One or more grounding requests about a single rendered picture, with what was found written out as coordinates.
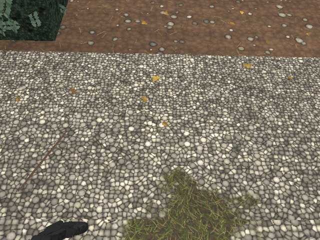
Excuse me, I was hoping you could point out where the left robot hand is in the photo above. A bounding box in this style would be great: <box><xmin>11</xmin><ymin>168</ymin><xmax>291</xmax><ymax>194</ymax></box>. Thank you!
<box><xmin>29</xmin><ymin>220</ymin><xmax>88</xmax><ymax>240</ymax></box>

